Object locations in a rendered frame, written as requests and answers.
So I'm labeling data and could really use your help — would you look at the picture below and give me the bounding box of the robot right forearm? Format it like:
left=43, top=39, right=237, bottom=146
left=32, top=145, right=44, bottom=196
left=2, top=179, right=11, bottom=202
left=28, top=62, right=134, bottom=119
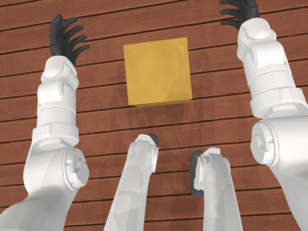
left=237, top=17, right=308, bottom=119

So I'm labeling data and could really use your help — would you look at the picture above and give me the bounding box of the left robot shin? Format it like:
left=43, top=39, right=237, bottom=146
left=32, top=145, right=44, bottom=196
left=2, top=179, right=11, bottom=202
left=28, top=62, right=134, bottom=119
left=127, top=134, right=155, bottom=156

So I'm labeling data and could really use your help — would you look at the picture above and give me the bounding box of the robot right hand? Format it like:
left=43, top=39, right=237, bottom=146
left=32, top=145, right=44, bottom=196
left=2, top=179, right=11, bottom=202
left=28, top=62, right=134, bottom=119
left=219, top=0, right=260, bottom=31

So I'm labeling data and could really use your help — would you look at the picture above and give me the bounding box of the robot left hand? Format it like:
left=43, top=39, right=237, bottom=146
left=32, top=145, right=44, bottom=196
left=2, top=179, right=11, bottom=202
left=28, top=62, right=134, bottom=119
left=49, top=13, right=90, bottom=66

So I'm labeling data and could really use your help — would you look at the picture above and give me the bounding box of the robot left upper arm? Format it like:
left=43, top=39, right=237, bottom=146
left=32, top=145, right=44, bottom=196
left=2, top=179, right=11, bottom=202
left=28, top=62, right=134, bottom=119
left=0, top=146, right=90, bottom=231

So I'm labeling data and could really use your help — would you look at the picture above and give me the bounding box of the carton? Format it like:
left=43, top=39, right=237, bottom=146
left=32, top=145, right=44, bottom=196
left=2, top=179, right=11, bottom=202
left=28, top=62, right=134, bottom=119
left=123, top=38, right=193, bottom=107

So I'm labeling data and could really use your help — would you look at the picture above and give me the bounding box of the robot left forearm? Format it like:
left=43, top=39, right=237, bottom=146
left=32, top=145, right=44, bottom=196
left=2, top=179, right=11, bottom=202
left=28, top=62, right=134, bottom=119
left=23, top=55, right=79, bottom=191

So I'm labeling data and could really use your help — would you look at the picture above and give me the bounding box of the robot right upper arm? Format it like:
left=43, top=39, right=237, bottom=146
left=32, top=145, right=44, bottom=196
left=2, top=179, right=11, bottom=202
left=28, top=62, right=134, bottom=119
left=250, top=115, right=308, bottom=231

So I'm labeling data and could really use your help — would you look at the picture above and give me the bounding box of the left robot thigh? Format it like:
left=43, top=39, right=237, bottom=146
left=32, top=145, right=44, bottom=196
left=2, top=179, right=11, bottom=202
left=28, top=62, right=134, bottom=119
left=103, top=140, right=159, bottom=231

